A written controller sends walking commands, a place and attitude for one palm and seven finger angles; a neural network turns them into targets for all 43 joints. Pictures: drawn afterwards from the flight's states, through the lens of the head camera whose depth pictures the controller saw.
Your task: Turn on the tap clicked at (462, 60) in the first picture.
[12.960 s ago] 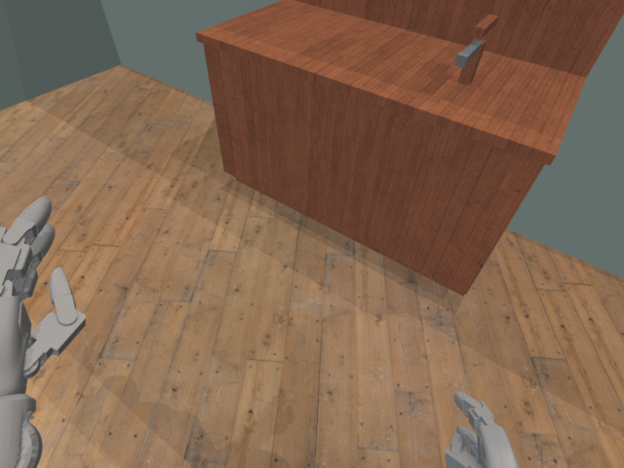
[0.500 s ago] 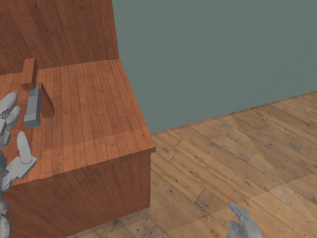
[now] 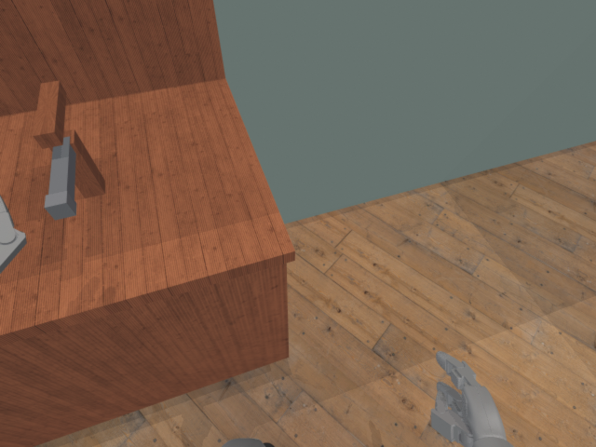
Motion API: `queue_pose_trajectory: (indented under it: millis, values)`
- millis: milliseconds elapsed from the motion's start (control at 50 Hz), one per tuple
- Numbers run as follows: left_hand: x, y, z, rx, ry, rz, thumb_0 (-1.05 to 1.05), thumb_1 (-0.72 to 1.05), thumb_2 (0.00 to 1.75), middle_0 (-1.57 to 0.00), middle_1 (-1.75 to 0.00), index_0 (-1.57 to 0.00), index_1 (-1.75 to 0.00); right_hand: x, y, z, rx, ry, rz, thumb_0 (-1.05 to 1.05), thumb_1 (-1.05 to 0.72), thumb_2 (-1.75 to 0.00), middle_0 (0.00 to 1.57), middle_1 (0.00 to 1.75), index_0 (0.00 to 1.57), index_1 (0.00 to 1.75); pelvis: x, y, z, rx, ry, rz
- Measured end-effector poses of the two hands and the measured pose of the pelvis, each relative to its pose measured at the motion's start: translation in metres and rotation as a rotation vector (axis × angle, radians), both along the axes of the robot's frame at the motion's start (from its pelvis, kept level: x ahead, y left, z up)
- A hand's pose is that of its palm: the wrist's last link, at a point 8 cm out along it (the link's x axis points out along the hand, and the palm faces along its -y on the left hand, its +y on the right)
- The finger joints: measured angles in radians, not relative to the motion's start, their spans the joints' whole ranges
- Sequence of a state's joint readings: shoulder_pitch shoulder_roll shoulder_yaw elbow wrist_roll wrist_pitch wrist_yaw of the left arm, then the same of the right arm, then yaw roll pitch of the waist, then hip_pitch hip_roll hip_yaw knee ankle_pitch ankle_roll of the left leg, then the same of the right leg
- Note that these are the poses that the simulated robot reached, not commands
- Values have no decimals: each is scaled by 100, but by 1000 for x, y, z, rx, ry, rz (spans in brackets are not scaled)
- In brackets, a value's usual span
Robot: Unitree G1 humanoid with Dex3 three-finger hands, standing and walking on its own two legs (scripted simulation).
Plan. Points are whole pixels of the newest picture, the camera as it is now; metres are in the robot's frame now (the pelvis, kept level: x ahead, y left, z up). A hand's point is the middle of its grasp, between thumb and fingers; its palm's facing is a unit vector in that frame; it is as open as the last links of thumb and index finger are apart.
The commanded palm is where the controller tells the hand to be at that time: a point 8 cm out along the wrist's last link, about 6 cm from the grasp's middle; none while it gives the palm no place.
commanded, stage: come to a stop and stand still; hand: left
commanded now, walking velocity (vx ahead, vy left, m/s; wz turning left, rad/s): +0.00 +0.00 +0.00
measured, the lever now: (61, 205) +0.38 +0.38 +0.07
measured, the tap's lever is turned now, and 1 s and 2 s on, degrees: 0 0 0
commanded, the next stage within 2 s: look again from close up in 0.42 s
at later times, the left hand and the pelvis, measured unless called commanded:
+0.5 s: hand (50, 294) +0.21 +0.26 +0.16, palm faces +0.39 -0.86 -0.34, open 7.4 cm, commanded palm +0.15 +0.30 +0.18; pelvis +0.00 +0.02 +0.00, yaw +1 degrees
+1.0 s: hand (43, 265) +0.24 +0.27 +0.17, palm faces +0.41 -0.79 -0.46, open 7.4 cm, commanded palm +0.16 +0.29 +0.18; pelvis +0.01 +0.00 +0.00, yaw +2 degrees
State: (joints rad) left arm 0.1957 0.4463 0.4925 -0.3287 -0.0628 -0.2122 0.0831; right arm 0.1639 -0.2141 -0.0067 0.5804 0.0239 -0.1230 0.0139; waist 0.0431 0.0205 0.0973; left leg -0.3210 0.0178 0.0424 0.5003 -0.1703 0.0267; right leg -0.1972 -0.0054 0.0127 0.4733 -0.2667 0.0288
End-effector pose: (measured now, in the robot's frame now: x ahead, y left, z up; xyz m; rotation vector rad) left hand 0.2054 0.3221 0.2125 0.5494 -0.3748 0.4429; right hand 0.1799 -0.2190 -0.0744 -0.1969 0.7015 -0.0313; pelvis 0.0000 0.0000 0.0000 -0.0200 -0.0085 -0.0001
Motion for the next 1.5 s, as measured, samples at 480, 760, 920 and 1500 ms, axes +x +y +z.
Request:
queue_pose_trajectory:
  millis: [480, 760, 920, 1500]
  values:
    - [-33, -20, -36, -131, 47, -89, 1, 89, 90, -21, -30, -21, -30, -10, 23, 18, -53, -59, 9, 2, -90, -90, 20, 30, 20, 30, -4, 16, 3, -13, -2, 12]
    - [-17, -17, -28, -94, 57, -77, 1, 89, 90, -21, -30, -21, -30, 13, 23, 16, -69, -19, 33, 2, -90, -90, 20, 30, 20, 30, 13, 11, 5, -5, 9, 24]
    - [-14, -22, -38, -121, 128, -65, 1, 89, 90, -21, -30, -21, -30, 21, 12, 18, -64, -33, -3, 2, -90, -90, 20, 30, 20, 30, 18, 8, 6, -4, 11, 23]
    - [-27, -13, -31, -139, -7, -38, 1, 89, 90, -21, -30, -21, -30, 4, 18, 16, -75, -23, 37, 2, -90, -90, 20, 30, 20, 30, 8, 9, 3, -10, 0, 39]
